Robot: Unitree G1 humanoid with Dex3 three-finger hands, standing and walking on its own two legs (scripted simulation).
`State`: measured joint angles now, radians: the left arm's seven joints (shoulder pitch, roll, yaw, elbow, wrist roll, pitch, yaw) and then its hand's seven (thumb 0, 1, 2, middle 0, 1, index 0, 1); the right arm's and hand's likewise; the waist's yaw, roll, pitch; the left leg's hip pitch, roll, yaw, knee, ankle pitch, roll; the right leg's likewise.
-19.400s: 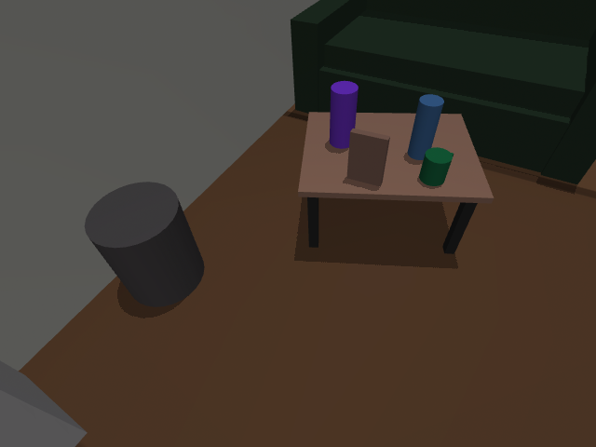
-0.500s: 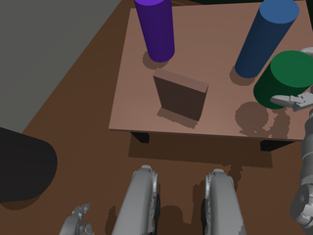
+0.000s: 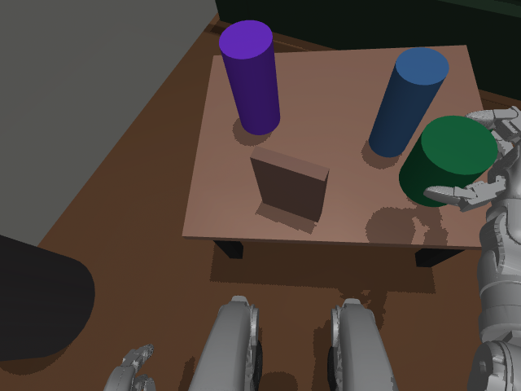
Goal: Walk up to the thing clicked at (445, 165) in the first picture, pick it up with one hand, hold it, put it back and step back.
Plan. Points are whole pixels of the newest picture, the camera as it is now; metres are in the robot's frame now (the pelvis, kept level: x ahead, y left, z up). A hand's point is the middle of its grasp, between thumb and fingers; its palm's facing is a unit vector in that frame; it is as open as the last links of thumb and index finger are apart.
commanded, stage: lift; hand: right
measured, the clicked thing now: (450, 158) +0.45 -0.24 +0.00
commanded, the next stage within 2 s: hold in 1.18 s
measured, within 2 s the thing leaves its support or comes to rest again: neither
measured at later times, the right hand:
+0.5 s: hand (496, 144) +0.39 -0.22 +0.13, palm faces +0.28 +0.96 -0.01, open 12.0 cm
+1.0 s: hand (499, 120) +0.39 -0.19 +0.18, palm faces +0.27 +0.96 +0.00, open 12.0 cm
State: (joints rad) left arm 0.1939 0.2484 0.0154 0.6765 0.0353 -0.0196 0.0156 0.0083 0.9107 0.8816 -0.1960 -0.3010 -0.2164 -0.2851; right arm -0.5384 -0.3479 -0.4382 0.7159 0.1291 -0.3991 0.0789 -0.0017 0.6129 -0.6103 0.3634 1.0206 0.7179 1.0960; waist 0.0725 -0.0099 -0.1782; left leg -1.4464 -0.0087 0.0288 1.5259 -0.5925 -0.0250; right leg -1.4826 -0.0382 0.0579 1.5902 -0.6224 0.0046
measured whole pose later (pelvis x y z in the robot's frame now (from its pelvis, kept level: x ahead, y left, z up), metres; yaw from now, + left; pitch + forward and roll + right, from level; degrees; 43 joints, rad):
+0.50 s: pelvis +0.02 +0.00 +0.10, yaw -2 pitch +18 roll +3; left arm 0.23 0.23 0.02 0.68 0.02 -0.06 0.03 0.01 0.89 0.90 -0.20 -0.30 -0.20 -0.30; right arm -0.30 -0.23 -0.26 0.53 0.13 -0.36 -0.03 0.00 0.61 -0.61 0.37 1.01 0.72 1.09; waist 0.05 0.00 -0.11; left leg -0.95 -0.01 0.02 1.13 -0.48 -0.02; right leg -0.99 -0.04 0.04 1.19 -0.51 0.00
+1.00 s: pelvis +0.04 +0.00 +0.13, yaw -2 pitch +12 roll +2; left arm 0.26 0.21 0.02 0.69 0.02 -0.05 0.04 0.01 0.90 0.89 -0.19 -0.29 -0.20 -0.28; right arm -0.20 -0.17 -0.21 0.49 0.13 -0.38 -0.06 0.00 0.61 -0.60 0.36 1.03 0.72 1.10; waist 0.04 -0.01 -0.08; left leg -0.70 0.00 0.01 0.93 -0.43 -0.02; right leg -0.72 -0.04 0.02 0.98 -0.46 0.01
